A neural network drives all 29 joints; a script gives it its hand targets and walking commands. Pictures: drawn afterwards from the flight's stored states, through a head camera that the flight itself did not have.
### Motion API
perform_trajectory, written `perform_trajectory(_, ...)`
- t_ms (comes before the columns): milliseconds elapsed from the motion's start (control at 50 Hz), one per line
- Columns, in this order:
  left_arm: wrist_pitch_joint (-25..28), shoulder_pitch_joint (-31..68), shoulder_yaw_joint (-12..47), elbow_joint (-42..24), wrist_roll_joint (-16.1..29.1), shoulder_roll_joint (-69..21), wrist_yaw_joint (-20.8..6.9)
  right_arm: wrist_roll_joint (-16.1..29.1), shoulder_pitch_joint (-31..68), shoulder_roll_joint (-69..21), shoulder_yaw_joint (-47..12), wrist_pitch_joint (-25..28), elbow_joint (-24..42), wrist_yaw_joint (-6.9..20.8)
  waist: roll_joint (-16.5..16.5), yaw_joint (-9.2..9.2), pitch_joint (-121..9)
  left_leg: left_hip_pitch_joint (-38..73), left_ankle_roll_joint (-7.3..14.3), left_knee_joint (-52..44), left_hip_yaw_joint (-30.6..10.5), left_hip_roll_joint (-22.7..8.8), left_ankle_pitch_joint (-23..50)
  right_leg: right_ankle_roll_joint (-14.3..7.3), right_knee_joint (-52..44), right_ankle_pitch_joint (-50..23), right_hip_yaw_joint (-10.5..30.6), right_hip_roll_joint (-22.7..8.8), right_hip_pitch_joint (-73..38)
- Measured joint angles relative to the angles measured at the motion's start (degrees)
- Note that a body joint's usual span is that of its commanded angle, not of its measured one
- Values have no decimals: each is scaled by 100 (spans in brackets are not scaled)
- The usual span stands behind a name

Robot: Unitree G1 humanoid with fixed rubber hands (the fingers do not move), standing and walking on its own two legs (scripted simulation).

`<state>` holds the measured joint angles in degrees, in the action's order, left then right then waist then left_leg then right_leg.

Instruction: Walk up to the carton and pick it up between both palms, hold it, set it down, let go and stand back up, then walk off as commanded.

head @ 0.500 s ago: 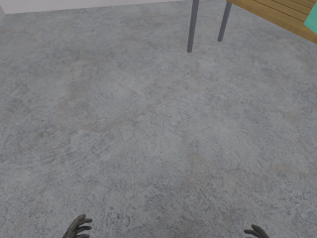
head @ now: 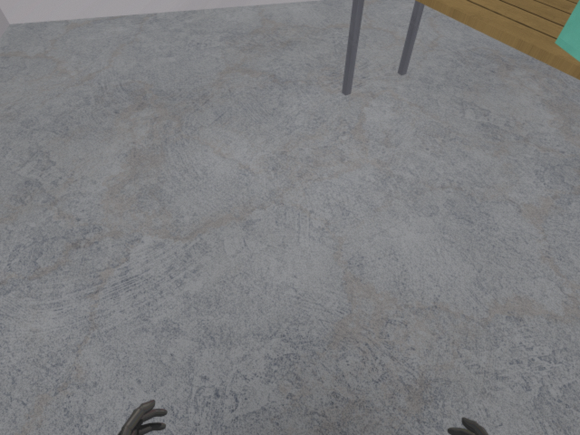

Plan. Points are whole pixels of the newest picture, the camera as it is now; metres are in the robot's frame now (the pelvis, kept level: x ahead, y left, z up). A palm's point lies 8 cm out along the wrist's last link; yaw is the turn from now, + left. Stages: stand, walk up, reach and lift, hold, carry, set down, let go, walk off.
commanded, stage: stand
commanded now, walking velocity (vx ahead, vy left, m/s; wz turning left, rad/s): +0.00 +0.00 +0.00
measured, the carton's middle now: out of the picture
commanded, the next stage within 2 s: walk up in 0.54 s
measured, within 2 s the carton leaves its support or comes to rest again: neither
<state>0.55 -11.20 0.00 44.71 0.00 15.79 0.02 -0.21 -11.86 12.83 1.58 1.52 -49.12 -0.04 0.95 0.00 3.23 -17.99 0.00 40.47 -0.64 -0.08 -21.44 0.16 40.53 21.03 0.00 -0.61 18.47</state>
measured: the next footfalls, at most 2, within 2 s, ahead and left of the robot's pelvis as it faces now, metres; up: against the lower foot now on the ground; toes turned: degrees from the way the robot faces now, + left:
right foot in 1.04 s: +0.04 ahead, -0.20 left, +0.00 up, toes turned -15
left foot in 1.32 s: +0.14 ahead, +0.02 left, +0.00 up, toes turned -17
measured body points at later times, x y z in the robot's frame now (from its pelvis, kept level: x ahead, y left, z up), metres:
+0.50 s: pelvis -0.02 +0.00 +0.01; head +0.01 +0.01 +0.46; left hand +0.09 +0.26 -0.12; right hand +0.07 -0.25 -0.12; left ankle +0.00 +0.12 -0.72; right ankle +0.01 -0.12 -0.72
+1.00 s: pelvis -0.02 -0.03 +0.01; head -0.03 -0.05 +0.45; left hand +0.13 +0.25 -0.10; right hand +0.03 -0.34 -0.12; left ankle +0.00 +0.12 -0.72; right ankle -0.01 -0.17 -0.70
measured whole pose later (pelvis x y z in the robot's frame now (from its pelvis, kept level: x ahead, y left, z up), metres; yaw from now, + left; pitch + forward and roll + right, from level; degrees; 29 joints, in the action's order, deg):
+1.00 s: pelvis -0.02 -0.03 +0.01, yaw -10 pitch -3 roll +3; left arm -1.3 -12.3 0.0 49.3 0.0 22.7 -5.7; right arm -0.6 -11.1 17.9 4.4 4.3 -53.4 0.9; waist 2.0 0.0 2.5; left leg -10.8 0.0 33.1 8.1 -3.9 -18.7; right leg -0.5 49.7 20.7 0.3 -6.5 22.5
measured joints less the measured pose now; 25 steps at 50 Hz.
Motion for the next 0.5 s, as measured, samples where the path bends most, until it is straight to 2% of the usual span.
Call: perform_trajectory(500,18,0,0,278,0,1,0,0,4,1,0,33,-308,0,2,0,0,0,0,-438,3,0,399,0,-439,-400,0,-2,0)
